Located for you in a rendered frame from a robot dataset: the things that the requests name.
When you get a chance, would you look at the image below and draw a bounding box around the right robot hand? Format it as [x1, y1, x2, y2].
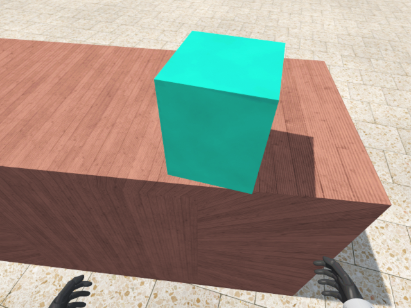
[313, 256, 363, 303]

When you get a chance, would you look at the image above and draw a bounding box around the carton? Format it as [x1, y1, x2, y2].
[154, 31, 286, 194]

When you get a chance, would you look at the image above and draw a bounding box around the left robot hand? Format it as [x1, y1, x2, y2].
[48, 275, 92, 308]

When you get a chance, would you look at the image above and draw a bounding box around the pedestal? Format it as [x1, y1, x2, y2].
[0, 38, 392, 296]

